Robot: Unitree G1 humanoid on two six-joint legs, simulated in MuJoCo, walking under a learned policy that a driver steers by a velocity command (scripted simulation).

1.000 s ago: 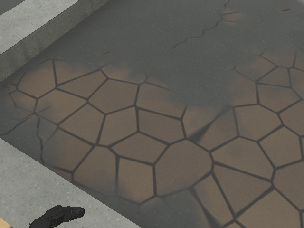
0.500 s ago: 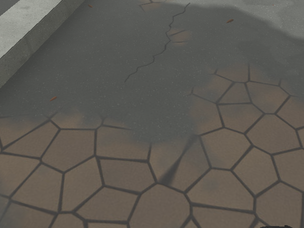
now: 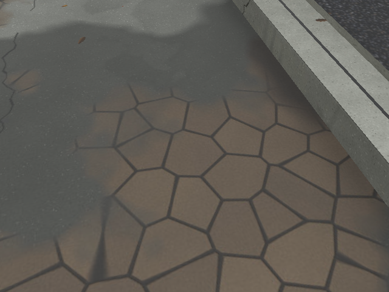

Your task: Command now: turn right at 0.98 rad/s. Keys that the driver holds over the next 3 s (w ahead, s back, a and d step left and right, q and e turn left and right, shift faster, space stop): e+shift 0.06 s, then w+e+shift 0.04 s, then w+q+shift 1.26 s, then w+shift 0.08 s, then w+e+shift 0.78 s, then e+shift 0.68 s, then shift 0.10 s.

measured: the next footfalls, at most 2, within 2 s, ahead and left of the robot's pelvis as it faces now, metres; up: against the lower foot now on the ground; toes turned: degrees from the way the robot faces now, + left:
right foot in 0.16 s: +0.02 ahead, -0.14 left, +0.00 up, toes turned -12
left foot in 0.72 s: +0.49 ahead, -0.06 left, -0.18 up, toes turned +17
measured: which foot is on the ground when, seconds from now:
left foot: down 0.00-0.16, up 0.18-0.70, down 0.72-1.00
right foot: up 0.00-0.14, down 0.16-0.72, up 0.74-1.00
